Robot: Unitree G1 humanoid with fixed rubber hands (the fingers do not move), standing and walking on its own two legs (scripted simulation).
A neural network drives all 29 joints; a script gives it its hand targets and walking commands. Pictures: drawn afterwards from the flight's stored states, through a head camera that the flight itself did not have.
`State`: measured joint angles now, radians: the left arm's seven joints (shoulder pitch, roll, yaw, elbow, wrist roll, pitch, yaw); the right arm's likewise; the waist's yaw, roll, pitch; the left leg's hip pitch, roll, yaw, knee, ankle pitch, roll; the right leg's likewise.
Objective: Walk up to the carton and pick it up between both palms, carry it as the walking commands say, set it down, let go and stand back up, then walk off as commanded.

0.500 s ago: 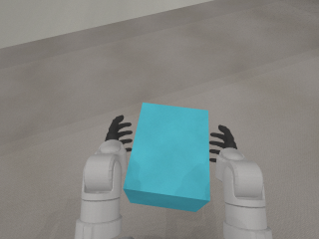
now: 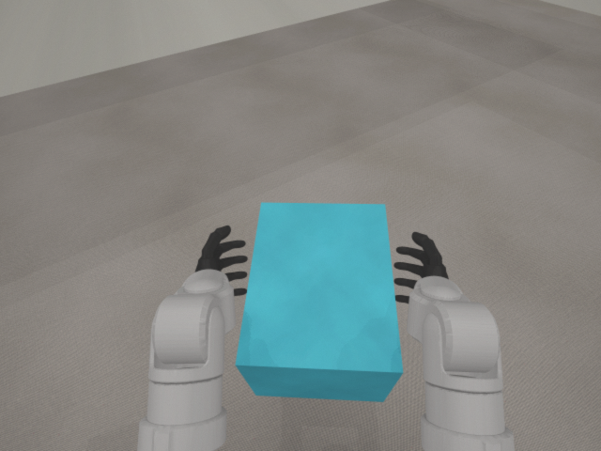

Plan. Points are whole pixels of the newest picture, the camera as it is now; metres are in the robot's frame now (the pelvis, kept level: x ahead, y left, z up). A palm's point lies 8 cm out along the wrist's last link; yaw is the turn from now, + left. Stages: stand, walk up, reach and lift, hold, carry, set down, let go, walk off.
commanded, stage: carry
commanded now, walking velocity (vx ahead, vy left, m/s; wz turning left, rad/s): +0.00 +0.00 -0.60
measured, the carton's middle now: (320, 299) +0.34 -0.01 +0.01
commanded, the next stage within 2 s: none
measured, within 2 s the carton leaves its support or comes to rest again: neither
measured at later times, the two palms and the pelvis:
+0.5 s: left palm (278, 269) +0.29 +0.04 +0.15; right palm (540, 329) +0.22 -0.21 +0.16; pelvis -0.04 +0.00 +0.04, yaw -15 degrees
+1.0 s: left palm (449, 286) +0.27 -0.14 +0.15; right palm out of the picture +0.12 -0.35 +0.13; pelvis -0.06 -0.05 +0.03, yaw -35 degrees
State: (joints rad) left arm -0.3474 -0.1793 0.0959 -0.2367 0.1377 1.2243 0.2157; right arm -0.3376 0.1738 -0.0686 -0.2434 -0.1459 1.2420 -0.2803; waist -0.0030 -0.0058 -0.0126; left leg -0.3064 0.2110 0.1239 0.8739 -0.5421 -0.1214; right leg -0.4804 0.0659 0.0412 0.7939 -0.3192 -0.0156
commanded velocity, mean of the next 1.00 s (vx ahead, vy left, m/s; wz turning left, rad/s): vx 0.00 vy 0.00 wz -0.60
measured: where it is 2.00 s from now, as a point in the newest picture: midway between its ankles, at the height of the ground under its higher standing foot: outside the picture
